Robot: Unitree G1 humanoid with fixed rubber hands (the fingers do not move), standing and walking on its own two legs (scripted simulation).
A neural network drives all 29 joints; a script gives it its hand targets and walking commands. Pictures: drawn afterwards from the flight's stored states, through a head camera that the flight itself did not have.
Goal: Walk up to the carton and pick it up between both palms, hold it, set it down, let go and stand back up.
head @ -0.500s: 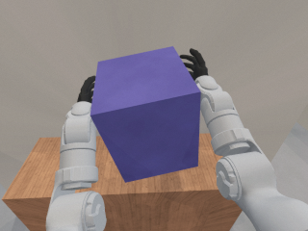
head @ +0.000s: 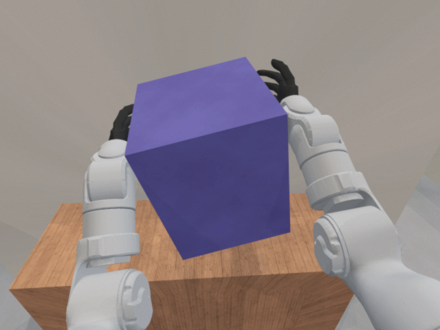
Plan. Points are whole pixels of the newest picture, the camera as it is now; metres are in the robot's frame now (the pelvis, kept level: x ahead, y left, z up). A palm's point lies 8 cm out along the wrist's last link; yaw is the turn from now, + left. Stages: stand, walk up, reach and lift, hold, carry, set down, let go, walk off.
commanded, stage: hold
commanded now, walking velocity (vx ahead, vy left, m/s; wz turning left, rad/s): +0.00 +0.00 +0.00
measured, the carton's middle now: (214, 158) +0.35 -0.02 +0.21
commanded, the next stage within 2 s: none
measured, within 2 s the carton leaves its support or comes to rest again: neither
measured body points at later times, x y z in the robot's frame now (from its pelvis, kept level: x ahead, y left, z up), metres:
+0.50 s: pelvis +0.01 +0.00 +0.00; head -0.06 +0.00 +0.44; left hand +0.39 +0.14 +0.25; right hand +0.41 -0.15 +0.31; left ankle +0.01 +0.15 -0.75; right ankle +0.05 -0.12 -0.75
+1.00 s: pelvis +0.00 +0.00 +0.00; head -0.08 -0.01 +0.44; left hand +0.37 +0.13 +0.26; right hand +0.39 -0.15 +0.33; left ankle +0.01 +0.15 -0.75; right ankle +0.05 -0.12 -0.75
